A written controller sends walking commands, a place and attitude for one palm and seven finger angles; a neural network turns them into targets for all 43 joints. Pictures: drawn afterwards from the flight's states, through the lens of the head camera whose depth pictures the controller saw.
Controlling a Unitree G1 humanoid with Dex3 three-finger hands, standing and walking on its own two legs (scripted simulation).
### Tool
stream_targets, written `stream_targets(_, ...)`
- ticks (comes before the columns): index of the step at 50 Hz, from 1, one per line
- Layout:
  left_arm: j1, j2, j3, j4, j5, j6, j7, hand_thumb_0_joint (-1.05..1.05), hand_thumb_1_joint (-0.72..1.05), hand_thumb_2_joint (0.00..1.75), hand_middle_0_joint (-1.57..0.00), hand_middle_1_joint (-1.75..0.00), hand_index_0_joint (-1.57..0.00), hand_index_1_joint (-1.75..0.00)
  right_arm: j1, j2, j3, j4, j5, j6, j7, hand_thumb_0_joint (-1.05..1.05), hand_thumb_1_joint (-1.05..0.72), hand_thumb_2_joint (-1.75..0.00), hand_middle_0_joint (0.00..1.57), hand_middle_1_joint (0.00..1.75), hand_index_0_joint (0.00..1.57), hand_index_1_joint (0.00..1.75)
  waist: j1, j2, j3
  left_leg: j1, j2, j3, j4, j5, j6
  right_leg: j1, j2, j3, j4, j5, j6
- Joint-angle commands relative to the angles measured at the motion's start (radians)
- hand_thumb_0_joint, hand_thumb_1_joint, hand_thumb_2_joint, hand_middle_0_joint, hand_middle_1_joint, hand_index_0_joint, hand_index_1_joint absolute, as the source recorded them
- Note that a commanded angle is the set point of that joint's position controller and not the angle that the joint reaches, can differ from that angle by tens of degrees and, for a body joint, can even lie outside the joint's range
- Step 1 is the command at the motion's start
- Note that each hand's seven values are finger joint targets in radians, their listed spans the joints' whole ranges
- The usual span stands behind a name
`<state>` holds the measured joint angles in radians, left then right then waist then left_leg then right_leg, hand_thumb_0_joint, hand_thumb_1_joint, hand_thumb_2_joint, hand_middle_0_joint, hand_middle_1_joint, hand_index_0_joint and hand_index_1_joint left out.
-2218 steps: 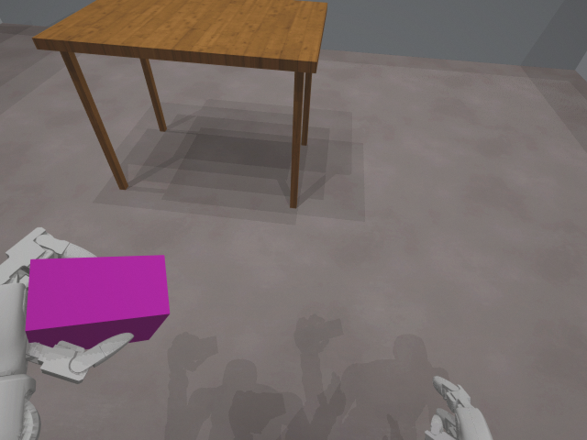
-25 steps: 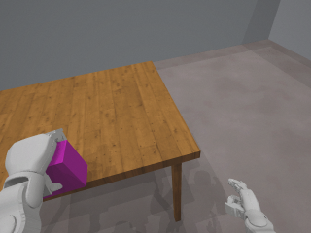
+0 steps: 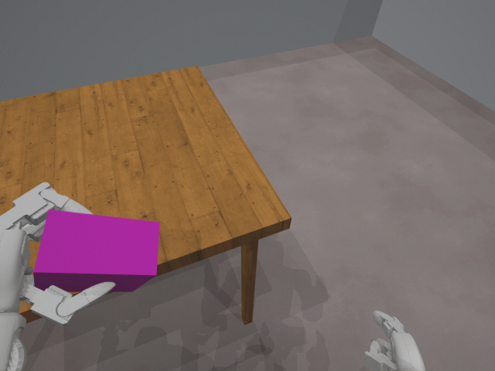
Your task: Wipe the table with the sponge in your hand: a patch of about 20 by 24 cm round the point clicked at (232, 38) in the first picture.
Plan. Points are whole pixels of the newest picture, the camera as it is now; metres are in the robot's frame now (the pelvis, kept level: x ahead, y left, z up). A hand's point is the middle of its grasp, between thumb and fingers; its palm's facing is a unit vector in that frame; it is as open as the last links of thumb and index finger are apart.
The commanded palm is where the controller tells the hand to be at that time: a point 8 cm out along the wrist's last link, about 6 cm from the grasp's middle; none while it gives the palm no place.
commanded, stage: step back with the hand held close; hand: left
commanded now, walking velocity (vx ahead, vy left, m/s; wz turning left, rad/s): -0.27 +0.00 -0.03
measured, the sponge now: (113, 257) +0.22 +0.18 +0.14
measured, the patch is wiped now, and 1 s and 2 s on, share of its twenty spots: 1.00 1.00 1.00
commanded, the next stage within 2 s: stop stepping back and stand still in 0.98 s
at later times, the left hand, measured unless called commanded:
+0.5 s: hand out of the picture +0.13 +0.26 +0.18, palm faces +0.45 -0.82 -0.34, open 10.3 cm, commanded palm +0.08 +0.30 +0.20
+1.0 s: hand out of the picture +0.07 +0.23 +0.19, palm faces +0.30 -0.89 -0.35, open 10.3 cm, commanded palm +0.01 +0.29 +0.20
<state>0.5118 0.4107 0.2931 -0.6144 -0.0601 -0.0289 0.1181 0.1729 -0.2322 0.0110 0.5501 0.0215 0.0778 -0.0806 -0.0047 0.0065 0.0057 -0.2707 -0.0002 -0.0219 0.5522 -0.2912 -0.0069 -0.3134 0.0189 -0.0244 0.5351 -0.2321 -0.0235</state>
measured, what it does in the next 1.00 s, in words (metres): walks backwards: right foot, then left foot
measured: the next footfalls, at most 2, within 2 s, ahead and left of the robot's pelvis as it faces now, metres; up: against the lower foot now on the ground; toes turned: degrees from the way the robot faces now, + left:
right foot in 0.80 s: -0.15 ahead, -0.10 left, +0.00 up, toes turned +3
left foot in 0.98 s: -0.08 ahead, +0.12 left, +0.00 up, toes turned -2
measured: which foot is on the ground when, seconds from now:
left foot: down 0.00-0.82, up 0.84-0.96, down 0.98-1.00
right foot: down 0.00-0.62, up 0.64-0.78, down 0.80-1.00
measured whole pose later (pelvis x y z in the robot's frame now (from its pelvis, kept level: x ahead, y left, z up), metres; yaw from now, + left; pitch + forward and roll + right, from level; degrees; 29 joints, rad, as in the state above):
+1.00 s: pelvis -0.16 +0.02 +0.00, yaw -3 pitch +2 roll -1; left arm 0.42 0.38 0.30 -0.58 -0.04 -0.15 0.12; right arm 0.12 -0.17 0.01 0.60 0.01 0.01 -0.09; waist 0.02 -0.02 -0.03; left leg -0.39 0.00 0.02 0.59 -0.18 0.00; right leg -0.26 0.06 0.08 0.54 -0.31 -0.01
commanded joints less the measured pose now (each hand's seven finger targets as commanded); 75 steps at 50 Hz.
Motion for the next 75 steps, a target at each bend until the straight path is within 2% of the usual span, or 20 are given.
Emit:
stream_targets(1,-0.031,0.174,0.185,-0.147,-0.021,-0.104,0.043,0.0,0.1,1.3,-1.2,-1.6,-1.2,-1.6,-0.109,-0.113,-0.056,-0.151,0.001,-0.046,-0.014,0.0,-0.9,-0.9,0.2,0.3,0.2,0.3,0.004,0.008,-0.216,-0.013,0.104,-0.101,-0.008,0.343,0.037,0.092,-0.148,0.127,-0.022,0.347,-0.002)
stream_targets(10,-0.087,0.155,0.167,-0.181,0.006,-0.153,0.057,0.0,0.1,1.3,-1.2,-1.6,-1.2,-1.6,-0.115,-0.135,-0.055,-0.153,-0.005,-0.082,-0.02,0.0,-0.9,-0.9,0.2,0.3,0.2,0.3,0.007,0.073,-0.114,-0.282,0.109,-0.152,-0.142,-0.169,0.081,0.118,-0.077,0.118,-0.018,-0.003,0.014)
stream_targets(17,-0.15,0.139,0.186,-0.152,0.037,-0.185,0.055,0.0,0.1,1.3,-1.2,-1.6,-1.2,-1.6,-0.095,-0.145,-0.069,-0.157,-0.006,-0.114,-0.02,0.0,-0.9,-0.9,0.2,0.3,0.2,0.3,0.008,0.131,-0.103,-0.536,0.143,-0.19,-0.213,-0.408,0.122,0.286,-0.011,0.089,0.14,0.029,0.034)
stream_targets(24,-0.225,0.127,0.123,-0.128,0.02,-0.167,0.057,0.0,0.1,1.3,-1.2,-1.6,-1.2,-1.6,-0.074,-0.098,-0.045,-0.087,-0.024,-0.105,-0.004,0.0,-0.9,-0.9,0.2,0.3,0.2,0.3,-0.019,-0.108,-0.082,-0.13,0.038,-0.069,0.163,-0.204,0.045,-0.222,-0.221,0.301,-0.223,-0.265,-0.061)
stream_targets(28,-0.194,0.149,0.153,-0.181,0.022,-0.175,0.066,0.0,0.1,1.3,-1.2,-1.6,-1.2,-1.6,-0.1,-0.105,-0.04,-0.099,-0.024,-0.091,-0.01,0.0,-0.9,-0.9,0.2,0.3,0.2,0.3,-0.014,0.045,-0.092,-0.154,0.086,-0.143,-0.016,-0.271,0.067,-0.202,-0.134,0.167,-0.105,-0.256,-0.021)
stream_targets(31,-0.194,0.143,0.208,-0.224,0.048,-0.191,0.064,0.0,0.1,1.3,-1.2,-1.6,-1.2,-1.6,-0.117,-0.133,-0.068,-0.144,-0.021,-0.111,-0.014,0.0,-0.9,-0.9,0.2,0.3,0.2,0.3,0.01,0.293,-0.139,-0.602,0.262,-0.304,-0.356,-0.525,0.152,0.273,0.055,0.026,0.387,-0.059,0.053)
stream_targets(33,-0.181,0.149,0.213,-0.218,0.041,-0.19,0.053,0.0,0.1,1.3,-1.2,-1.6,-1.2,-1.6,-0.111,-0.099,-0.082,-0.135,-0.023,-0.125,-0.007,0.0,-0.9,-0.9,0.2,0.3,0.2,0.3,0.01,0.264,-0.155,-0.515,0.306,-0.291,-0.383,-0.37,0.158,0.19,0.078,0.043,0.582,-0.161,0.063)
stream_targets(38,-0.15,0.054,0.106,-0.154,-0.005,-0.189,0.039,0.0,0.1,1.3,-1.2,-1.6,-1.2,-1.6,-0.119,-0.069,-0.052,-0.081,-0.028,-0.171,0.012,0.0,-0.9,-0.9,0.2,0.3,0.2,0.3,0.013,0.21,-0.091,-0.155,0.227,-0.159,-0.242,-0.06,0.076,0.026,0.024,0.059,0.03,-0.202,0.012)
stream_targets(41,-0.276,0.128,0.101,-0.155,0.005,-0.206,0.039,0.0,0.1,1.3,-1.2,-1.6,-1.2,-1.6,-0.133,-0.049,-0.039,-0.057,-0.025,-0.168,0.001,0.0,-0.9,-0.9,0.2,0.3,0.2,0.3,0.002,-0.145,-0.135,-0.014,0.064,0.034,0.108,0.062,-0.02,-0.083,-0.237,0.344,-0.24,0.397,-0.058)
stream_targets(43,-0.308,0.166,0.116,-0.197,0.019,-0.204,0.048,0.0,0.1,1.3,-1.2,-1.6,-1.2,-1.6,-0.147,-0.058,-0.072,-0.078,-0.006,-0.158,-0.022,0.0,-0.9,-0.9,0.2,0.3,0.2,0.3,0.017,-0.257,-0.247,-0.107,0.001,0.041,0.248,0.043,-0.014,0.149,-0.253,0.303,-0.09,1.065,-0.002)
stream_targets(44,-0.279,0.174,0.136,-0.186,0.019,-0.191,0.039,0.0,0.1,1.3,-1.2,-1.6,-1.2,-1.6,-0.143,-0.056,-0.073,-0.093,-0.006,-0.15,-0.025,0.0,-0.9,-0.9,0.2,0.3,0.2,0.3,0.022,-0.266,-0.236,-0.117,0.0,0.027,0.261,0.041,-0.008,0.167,-0.257,0.273,-0.058,1.07,-0.017)
stream_targets(48,-0.147,0.159,0.163,-0.166,0.004,-0.182,0.023,0.0,0.1,1.3,-1.2,-1.6,-1.2,-1.6,-0.131,-0.055,-0.045,-0.102,-0.011,-0.098,-0.025,0.0,-0.9,-0.9,0.2,0.3,0.2,0.3,0.012,0.005,-0.192,-0.027,0.061,-0.008,-0.026,0.463,-0.01,0.15,-0.157,0.196,0.021,0.791,-0.018)
stream_targets(51,-0.036,0.169,0.195,-0.177,-0.007,-0.174,0.023,0.0,0.1,1.3,-1.2,-1.6,-1.2,-1.6,-0.115,-0.077,-0.067,-0.133,-0.007,-0.089,0.003,0.0,-0.9,-0.9,0.2,0.3,0.2,0.3,0.021,0.197,-0.328,0.256,0.274,-0.157,-0.149,1.055,0.07,-0.044,0.035,0.095,0.199,-0.132,0.044)
stream_targets(55,-0.02,0.125,0.165,-0.23,-0.013,-0.148,0.032,0.0,0.1,1.3,-1.2,-1.6,-1.2,-1.6,-0.079,-0.073,-0.076,-0.104,-0.012,-0.147,0.028,0.0,-0.9,-0.9,0.2,0.3,0.2,0.3,0.019,0.206,-0.297,0.161,0.283,-0.116,-0.25,0.635,0.107,-0.051,0.029,0.085,0.38,-0.241,0.05)
stream_targets(60,-0.05,0.134,0.16,-0.194,-0.014,-0.109,0.063,0.0,0.1,1.3,-1.2,-1.6,-1.2,-1.6,-0.125,-0.089,-0.054,-0.127,-0.014,-0.168,0.01,0.0,-0.9,-0.9,0.2,0.3,0.2,0.3,0.02,0.231,-0.145,-0.213,0.16,-0.062,-0.387,-0.315,0.024,0.255,0.049,-0.049,-0.006,-0.225,0.0)
stream_targets(61,-0.062,0.14,0.156,-0.17,-0.004,-0.105,0.059,0.0,0.1,1.3,-1.2,-1.6,-1.2,-1.6,-0.12,-0.079,-0.055,-0.122,-0.015,-0.158,0.007,0.0,-0.9,-0.9,0.2,0.3,0.2,0.3,0.018,0.092,-0.121,-0.218,0.069,0.012,-0.221,-0.314,-0.008,0.227,-0.001,0.001,-0.19,-0.208,-0.03)
stream_targets(63,-0.177,0.177,0.154,-0.227,-0.001,-0.12,0.054,0.0,0.1,1.3,-1.2,-1.6,-1.2,-1.6,-0.107,-0.082,-0.051,-0.103,-0.022,-0.149,0.003,0.0,-0.9,-0.9,0.2,0.3,0.2,0.3,-0.004,-0.161,-0.056,-0.104,0.002,-0.004,0.332,-0.045,-0.01,-0.169,-0.356,0.481,-0.464,-0.345,-0.173)
stream_targets(67,-0.267,0.148,0.12,-0.07,0.012,-0.128,0.047,0.0,0.1,1.3,-1.2,-1.6,-1.2,-1.6,-0.068,-0.101,-0.056,-0.059,-0.012,-0.174,-0.004,0.0,-0.9,-0.9,0.2,0.3,0.2,0.3,-0.018,-0.117,-0.048,-0.105,0.05,-0.002,0.292,-0.032,0.01,-0.128,-0.276,0.268,-0.33,-0.275,-0.11)
stream_targets(71,-0.293,0.129,0.096,0.02,0.019,-0.143,0.06,0.0,0.1,1.3,-1.2,-1.6,-1.2,-1.6,-0.064,-0.095,-0.042,-0.048,-0.02,-0.176,-0.027,0.0,-0.9,-0.9,0.2,0.3,0.2,0.3,-0.008,-0.054,-0.002,0.035,0.025,0.09,0.032,-0.132,0.047,-0.151,-0.234,0.237,-0.285,-0.444,-0.095)
stream_targets(75,-0.235,0.138,0.14,-0.058,0.013,-0.166,0.056,0.0,0.1,1.3,-1.2,-1.6,-1.2,-1.6,-0.047,-0.131,-0.047,-0.077,-0.021,-0.197,-0.025,0.0,-0.9,-0.9,0.2,0.3,0.2,0.3,0.0,0.1,-0.022,0.022,0.142,-0.143,-0.201,-0.223,0.117,-0.055,-0.039,0.096,-0.032,-0.254,-0.021)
